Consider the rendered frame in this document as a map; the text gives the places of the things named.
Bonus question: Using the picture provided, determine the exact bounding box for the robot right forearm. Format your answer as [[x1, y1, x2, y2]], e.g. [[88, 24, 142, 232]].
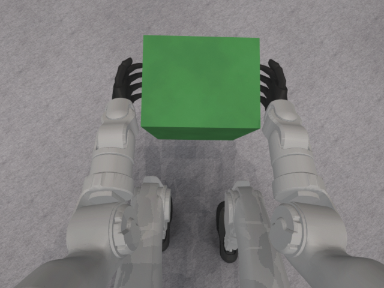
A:
[[262, 100, 347, 233]]

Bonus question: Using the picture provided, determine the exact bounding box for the carton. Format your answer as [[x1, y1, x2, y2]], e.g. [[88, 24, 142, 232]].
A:
[[141, 35, 260, 140]]

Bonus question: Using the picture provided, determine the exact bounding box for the right robot upper arm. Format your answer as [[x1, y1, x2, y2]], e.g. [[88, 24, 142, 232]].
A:
[[269, 202, 384, 288]]

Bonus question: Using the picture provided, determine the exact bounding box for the robot right hand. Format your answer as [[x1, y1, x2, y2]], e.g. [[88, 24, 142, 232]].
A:
[[260, 59, 287, 111]]

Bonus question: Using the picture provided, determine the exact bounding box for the robot left hand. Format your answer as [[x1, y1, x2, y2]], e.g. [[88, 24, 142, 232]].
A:
[[112, 58, 143, 103]]

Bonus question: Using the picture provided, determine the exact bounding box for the right robot thigh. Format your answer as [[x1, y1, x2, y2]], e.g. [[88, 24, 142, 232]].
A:
[[224, 186, 290, 288]]

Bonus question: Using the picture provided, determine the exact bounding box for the robot left forearm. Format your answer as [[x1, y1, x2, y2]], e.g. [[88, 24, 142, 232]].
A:
[[66, 98, 139, 248]]

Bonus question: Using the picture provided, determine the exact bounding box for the robot right shin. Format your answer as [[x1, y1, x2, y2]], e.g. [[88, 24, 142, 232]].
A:
[[224, 180, 265, 251]]

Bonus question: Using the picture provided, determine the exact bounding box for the left robot upper arm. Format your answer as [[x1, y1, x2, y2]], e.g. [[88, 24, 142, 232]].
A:
[[14, 202, 141, 288]]

